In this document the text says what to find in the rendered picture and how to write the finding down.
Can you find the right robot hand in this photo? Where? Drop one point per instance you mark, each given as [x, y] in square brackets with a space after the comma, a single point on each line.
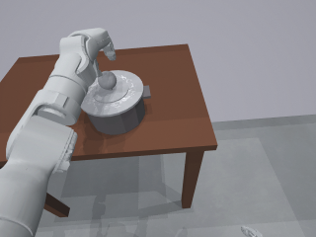
[249, 232]

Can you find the knob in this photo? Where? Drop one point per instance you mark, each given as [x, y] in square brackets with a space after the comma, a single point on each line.
[108, 80]

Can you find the lid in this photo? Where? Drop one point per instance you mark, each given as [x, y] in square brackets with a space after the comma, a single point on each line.
[124, 96]

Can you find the left robot forearm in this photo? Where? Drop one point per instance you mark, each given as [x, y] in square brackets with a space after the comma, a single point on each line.
[61, 98]

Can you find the table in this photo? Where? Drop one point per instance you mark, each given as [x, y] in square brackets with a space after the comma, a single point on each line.
[176, 118]

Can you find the left robot hand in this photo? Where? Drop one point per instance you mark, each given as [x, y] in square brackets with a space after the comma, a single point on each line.
[104, 42]

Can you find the robot left upper arm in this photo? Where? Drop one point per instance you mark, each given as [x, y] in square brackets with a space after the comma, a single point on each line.
[43, 148]

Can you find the pot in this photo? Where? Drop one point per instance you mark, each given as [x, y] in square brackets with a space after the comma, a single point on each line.
[124, 122]

